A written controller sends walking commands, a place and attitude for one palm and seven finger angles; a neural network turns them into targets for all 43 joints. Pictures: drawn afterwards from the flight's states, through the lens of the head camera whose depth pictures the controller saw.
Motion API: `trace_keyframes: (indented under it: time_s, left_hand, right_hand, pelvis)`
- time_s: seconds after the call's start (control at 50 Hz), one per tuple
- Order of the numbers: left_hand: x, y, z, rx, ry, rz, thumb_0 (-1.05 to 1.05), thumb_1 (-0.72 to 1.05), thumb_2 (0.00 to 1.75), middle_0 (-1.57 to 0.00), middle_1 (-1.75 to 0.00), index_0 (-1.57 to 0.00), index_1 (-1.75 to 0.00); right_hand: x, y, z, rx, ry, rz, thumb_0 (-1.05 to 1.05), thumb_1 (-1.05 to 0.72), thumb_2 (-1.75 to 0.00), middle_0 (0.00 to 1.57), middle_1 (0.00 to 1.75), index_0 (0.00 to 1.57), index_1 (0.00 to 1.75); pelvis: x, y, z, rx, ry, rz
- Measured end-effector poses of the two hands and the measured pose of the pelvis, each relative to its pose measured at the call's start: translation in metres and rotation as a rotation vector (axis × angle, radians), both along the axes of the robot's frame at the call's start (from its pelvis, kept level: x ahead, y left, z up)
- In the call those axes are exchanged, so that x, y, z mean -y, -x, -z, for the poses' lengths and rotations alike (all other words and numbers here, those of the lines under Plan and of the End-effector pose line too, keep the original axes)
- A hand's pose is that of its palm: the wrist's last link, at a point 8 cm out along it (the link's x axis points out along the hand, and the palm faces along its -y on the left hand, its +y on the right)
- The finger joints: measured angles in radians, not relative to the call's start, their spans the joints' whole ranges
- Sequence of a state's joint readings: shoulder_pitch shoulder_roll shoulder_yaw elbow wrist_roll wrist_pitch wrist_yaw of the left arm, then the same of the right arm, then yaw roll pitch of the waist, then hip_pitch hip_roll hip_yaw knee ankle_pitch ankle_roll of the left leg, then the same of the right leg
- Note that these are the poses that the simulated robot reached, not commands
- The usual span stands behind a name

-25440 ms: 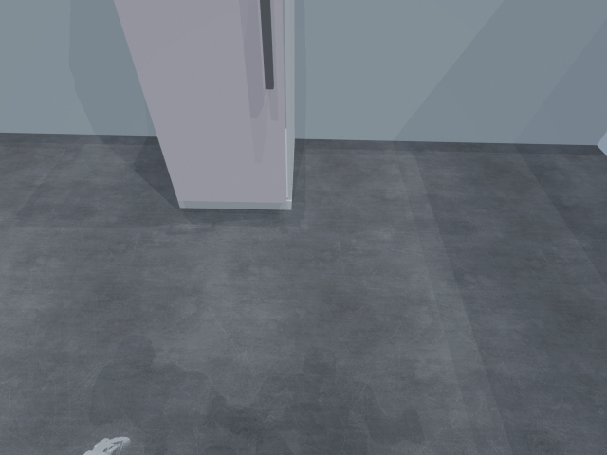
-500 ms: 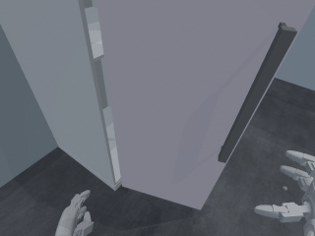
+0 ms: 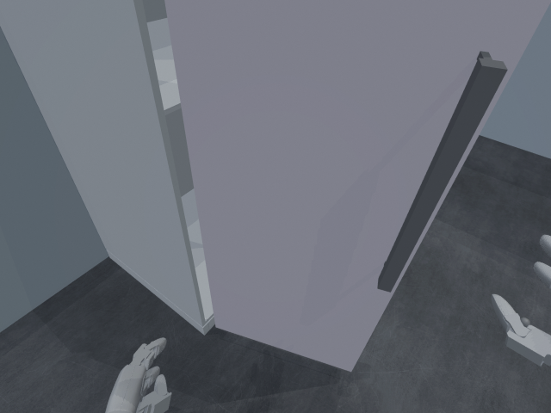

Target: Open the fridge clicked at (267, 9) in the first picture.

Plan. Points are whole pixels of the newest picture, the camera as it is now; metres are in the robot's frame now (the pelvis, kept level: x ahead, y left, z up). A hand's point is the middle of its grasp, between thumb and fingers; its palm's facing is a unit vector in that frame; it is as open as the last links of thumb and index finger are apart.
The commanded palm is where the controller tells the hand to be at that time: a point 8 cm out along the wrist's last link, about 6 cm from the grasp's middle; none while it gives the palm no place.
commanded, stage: draw the hand back to the body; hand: right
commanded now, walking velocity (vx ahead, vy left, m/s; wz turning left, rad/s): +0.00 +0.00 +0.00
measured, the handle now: (422, 197) +0.42 -0.25 +0.12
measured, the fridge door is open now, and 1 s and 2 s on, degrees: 71 71 71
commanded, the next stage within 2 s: step back with the hand held close in 0.48 s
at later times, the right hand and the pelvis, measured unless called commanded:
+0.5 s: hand (533, 319) +0.19 -0.28 +0.15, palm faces +0.50 +0.79 -0.35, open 7.5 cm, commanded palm +0.13 -0.30 +0.17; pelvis +0.00 +0.00 +0.00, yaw +0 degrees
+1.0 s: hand (550, 340) +0.16 -0.28 +0.15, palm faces +0.37 +0.79 -0.49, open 7.4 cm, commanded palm +0.10 -0.31 +0.18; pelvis -0.04 -0.02 +0.00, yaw +1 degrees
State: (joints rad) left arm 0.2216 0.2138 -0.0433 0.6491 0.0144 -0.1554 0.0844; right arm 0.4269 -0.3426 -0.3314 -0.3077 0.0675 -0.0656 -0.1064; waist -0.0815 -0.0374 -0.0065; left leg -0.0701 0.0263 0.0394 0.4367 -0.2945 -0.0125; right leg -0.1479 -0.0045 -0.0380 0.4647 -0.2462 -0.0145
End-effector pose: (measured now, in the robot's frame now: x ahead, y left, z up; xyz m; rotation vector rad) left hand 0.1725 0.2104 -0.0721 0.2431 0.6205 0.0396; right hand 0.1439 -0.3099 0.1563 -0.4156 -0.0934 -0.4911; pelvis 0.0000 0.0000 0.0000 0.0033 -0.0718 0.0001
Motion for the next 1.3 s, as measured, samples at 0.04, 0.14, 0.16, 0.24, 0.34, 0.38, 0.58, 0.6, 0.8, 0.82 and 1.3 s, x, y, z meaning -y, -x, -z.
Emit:
trace_keyframes:
  time_s: [0.04, 0.14, 0.16, 0.24, 0.34, 0.38, 0.58, 0.6, 0.8, 0.82, 1.3]
  left_hand:
    - [0.001, -0.001, 0.000, -0.003, -0.002, 0.003, 0.01, 0.91, 0.89, -0.20, -0.30, -0.21, -0.30]
    - [0.003, -0.004, -0.002, -0.001, -0.004, 0.009, 0.01, 0.91, 0.89, -0.20, -0.30, -0.21, -0.30]
    - [0.003, -0.005, -0.002, 0.000, -0.003, 0.010, 0.01, 0.91, 0.89, -0.20, -0.30, -0.21, -0.30]
    - [0.003, -0.006, -0.003, -0.001, -0.001, 0.009, 0.01, 0.91, 0.89, -0.20, -0.30, -0.21, -0.30]
    - [0.002, -0.006, -0.004, -0.007, -0.006, 0.007, 0.01, 0.91, 0.89, -0.20, -0.30, -0.21, -0.30]
    - [0.001, -0.006, -0.004, -0.009, -0.010, 0.006, 0.01, 0.91, 0.89, -0.20, -0.30, -0.21, -0.30]
    - [-0.004, -0.004, -0.004, -0.008, -0.011, 0.002, 0.01, 0.91, 0.89, -0.20, -0.30, -0.21, -0.30]
    - [-0.004, -0.004, -0.004, -0.008, -0.009, 0.000, 0.01, 0.91, 0.89, -0.20, -0.30, -0.21, -0.30]
    - [-0.012, 0.005, -0.004, -0.064, -0.033, -0.046, 0.01, 0.91, 0.89, -0.20, -0.30, -0.21, -0.30]
    - [-0.014, 0.007, -0.004, -0.068, -0.034, -0.059, 0.01, 0.91, 0.89, -0.20, -0.30, -0.21, -0.30]
    - [0.009, 0.093, 0.001, -0.093, -0.079, -0.048, 0.01, 0.91, 0.89, -0.20, -0.30, -0.21, -0.30]
  right_hand:
    - [0.003, 0.000, -0.003, 0.010, 0.006, 0.005, 0.00, -0.48, -0.70, 0.22, 0.54, 0.22, 0.55]
    - [0.005, 0.001, -0.014, 0.043, 0.025, 0.010, 0.01, -0.65, -0.79, 0.22, 0.44, 0.22, 0.44]
    - [0.006, 0.001, -0.015, 0.049, 0.029, 0.010, 0.01, -0.69, -0.80, 0.22, 0.42, 0.22, 0.42]
    - [0.006, 0.002, -0.015, 0.049, 0.025, 0.010, 0.01, -0.79, -0.85, 0.21, 0.36, 0.21, 0.36]
    - [0.006, 0.002, -0.007, 0.023, -0.001, 0.016, 0.01, -0.85, -0.88, 0.21, 0.32, 0.21, 0.32]
    - [0.005, 0.002, -0.005, 0.018, -0.007, 0.016, 0.01, -0.87, -0.89, 0.21, 0.31, 0.21, 0.32]
    - [0.000, 0.004, -0.012, 0.039, 0.009, 0.013, 0.02, -0.89, -0.90, 0.21, 0.30, 0.21, 0.30]
    - [0.000, 0.004, -0.013, 0.038, 0.011, 0.013, 0.02, -0.89, -0.90, 0.21, 0.30, 0.21, 0.30]
    - [-0.006, -0.005, -0.018, 0.039, 0.084, -0.070, 0.02, -0.89, -0.90, 0.21, 0.30, 0.21, 0.30]
    - [-0.007, -0.004, -0.016, 0.022, 0.089, -0.085, 0.02, -0.89, -0.90, 0.21, 0.30, 0.21, 0.30]
    - [0.028, 0.091, -0.012, 0.088, 0.175, -0.051, 0.02, -0.89, -0.90, 0.21, 0.30, 0.21, 0.30]
  pelvis:
    - [0.001, 0.000, 0.000, 0.002, 0.000, -0.001]
    - [0.004, -0.001, -0.001, 0.004, -0.001, -0.002]
    - [0.004, -0.001, -0.001, 0.004, 0.000, -0.002]
    - [0.005, -0.001, -0.002, 0.005, 0.000, -0.002]
    - [0.003, 0.000, -0.002, 0.006, 0.000, -0.001]
    - [0.003, 0.000, -0.002, 0.007, 0.000, -0.001]
    - [-0.001, 0.000, -0.003, 0.014, -0.002, 0.001]
    - [-0.001, 0.001, -0.003, 0.014, -0.001, 0.001]
    - [0.002, 0.013, -0.002, -0.059, -0.019, 0.007]
    - [0.004, 0.015, -0.001, -0.065, -0.018, 0.004]
    - [0.024, 0.089, 0.010, -0.067, -0.047, 0.060]
